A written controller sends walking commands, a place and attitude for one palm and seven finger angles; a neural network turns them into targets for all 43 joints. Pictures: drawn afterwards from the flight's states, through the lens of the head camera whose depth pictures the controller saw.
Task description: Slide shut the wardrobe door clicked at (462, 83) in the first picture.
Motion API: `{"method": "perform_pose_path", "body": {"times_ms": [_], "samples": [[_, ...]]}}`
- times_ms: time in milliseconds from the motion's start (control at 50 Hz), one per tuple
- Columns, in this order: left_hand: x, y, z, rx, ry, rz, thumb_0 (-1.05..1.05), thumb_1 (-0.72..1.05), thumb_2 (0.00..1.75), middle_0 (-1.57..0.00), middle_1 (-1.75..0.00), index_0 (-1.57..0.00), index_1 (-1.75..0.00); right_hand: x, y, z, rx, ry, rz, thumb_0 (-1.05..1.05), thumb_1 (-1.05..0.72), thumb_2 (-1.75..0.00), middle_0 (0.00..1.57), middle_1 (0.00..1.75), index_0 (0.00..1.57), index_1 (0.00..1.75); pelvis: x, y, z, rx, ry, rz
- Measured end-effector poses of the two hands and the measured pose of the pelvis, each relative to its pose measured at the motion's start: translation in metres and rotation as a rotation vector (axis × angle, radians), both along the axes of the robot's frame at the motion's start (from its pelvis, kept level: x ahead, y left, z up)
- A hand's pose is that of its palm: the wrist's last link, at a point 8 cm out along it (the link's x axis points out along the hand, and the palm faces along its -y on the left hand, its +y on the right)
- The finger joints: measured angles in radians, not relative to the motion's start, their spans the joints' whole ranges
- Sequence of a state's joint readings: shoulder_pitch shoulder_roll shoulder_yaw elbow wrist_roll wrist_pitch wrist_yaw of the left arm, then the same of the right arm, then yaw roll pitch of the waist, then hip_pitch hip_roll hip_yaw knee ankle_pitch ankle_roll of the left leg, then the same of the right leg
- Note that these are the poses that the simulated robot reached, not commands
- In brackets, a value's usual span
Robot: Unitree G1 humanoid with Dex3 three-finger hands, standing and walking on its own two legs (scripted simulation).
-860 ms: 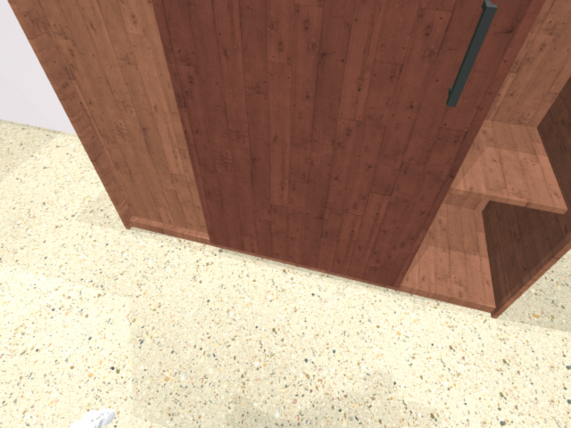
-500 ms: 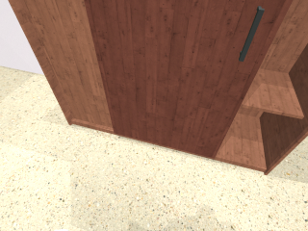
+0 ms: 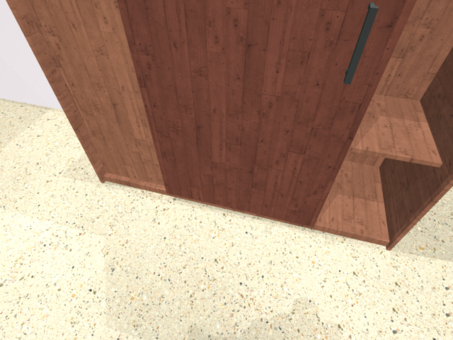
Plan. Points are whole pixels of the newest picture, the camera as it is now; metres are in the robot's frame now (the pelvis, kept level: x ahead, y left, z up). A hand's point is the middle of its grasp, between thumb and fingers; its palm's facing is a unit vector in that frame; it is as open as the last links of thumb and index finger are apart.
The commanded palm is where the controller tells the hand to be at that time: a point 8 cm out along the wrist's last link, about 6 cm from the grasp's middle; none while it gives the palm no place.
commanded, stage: look at it before walking up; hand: left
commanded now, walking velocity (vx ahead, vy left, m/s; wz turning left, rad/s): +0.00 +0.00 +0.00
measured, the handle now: (358, 45) +0.78 -0.30 +0.18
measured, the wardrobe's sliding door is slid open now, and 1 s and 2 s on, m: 0.36 0.36 0.36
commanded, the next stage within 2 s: turn to face it in 0.58 s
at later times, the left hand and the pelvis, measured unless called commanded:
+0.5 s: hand out of the picture +0.09 +0.24 -0.15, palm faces -0.04 -0.94 -0.34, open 7.4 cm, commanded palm none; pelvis +0.01 +0.00 +0.00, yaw +0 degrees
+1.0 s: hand out of the picture +0.08 +0.23 -0.17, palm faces -0.08 -0.95 -0.31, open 7.4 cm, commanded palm none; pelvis +0.00 +0.00 +0.00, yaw -4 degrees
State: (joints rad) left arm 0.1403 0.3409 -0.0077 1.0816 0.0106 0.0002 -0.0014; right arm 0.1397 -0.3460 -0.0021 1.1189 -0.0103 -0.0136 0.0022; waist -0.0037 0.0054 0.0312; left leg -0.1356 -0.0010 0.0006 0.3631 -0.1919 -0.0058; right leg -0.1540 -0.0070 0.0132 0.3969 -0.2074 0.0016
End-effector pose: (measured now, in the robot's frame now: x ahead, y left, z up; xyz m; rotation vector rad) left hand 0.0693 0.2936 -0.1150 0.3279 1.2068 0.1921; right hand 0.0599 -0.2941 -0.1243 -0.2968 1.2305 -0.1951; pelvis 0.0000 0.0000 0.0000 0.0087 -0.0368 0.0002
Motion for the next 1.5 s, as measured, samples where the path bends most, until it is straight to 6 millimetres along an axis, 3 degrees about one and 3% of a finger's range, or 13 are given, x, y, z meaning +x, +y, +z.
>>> {"method": "perform_pose_path", "body": {"times_ms": [300,880,1000,1160,1260,1380,1500], "samples": [[0.009,-0.009,-0.001,-0.014,-0.013,-0.015,0.00,0.90,0.90,-0.21,-0.30,-0.21,-0.30,0.007,-0.002,0.002,0.000,-0.015,-0.001,0.00,-0.90,-0.90,0.21,0.30,0.20,0.30,0.002,-0.003,0.001,-0.002,0.006,-0.005],[0.010,-0.003,-0.003,-0.006,0.009,-0.015,0.00,0.90,0.90,-0.21,-0.30,-0.20,-0.30,0.016,0.001,0.004,-0.006,-0.038,-0.015,0.00,-0.90,-0.90,0.21,0.30,0.20,0.30,0.005,-0.001,0.000,-0.004,0.007,-0.034],[0.005,-0.019,-0.014,-0.035,0.048,-0.038,0.00,0.90,0.90,-0.20,-0.30,-0.20,-0.30,-0.003,0.016,-0.006,0.026,-0.033,-0.070,0.00,-0.90,-0.90,0.20,0.30,0.20,0.30,0.002,0.001,-0.004,-0.001,0.014,-0.073],[-0.003,-0.051,-0.031,-0.113,0.077,-0.078,0.00,0.90,0.90,-0.21,-0.30,-0.20,-0.30,-0.049,0.044,-0.024,0.094,0.034,-0.161,0.00,-0.90,-0.90,0.20,0.30,0.20,0.30,-0.006,0.002,-0.012,0.003,0.023,-0.111],[-0.003,-0.061,-0.038,-0.139,0.080,-0.097,0.00,0.90,0.90,-0.21,-0.30,-0.20,-0.30,-0.078,0.055,-0.030,0.110,0.075,-0.218,0.00,-0.90,-0.90,0.20,0.30,0.20,0.30,-0.010,0.006,-0.016,0.001,0.034,-0.126],[0.004,-0.058,-0.039,-0.141,0.082,-0.122,0.00,0.90,0.90,-0.21,-0.30,-0.20,-0.30,-0.103,0.063,-0.032,0.114,0.095,-0.276,0.00,-0.90,-0.90,0.20,0.30,0.20,0.30,-0.009,0.010,-0.017,0.006,0.039,-0.170],[0.030,-0.067,-0.025,-0.128,0.081,-0.174,0.00,0.91,0.90,-0.20,-0.30,-0.20,-0.30,-0.121,0.051,-0.029,0.114,0.092,-0.346,0.00,-0.90,-0.90,0.21,0.30,0.20,0.30,0.006,-0.005,-0.011,-0.008,0.035,-0.237]]}}
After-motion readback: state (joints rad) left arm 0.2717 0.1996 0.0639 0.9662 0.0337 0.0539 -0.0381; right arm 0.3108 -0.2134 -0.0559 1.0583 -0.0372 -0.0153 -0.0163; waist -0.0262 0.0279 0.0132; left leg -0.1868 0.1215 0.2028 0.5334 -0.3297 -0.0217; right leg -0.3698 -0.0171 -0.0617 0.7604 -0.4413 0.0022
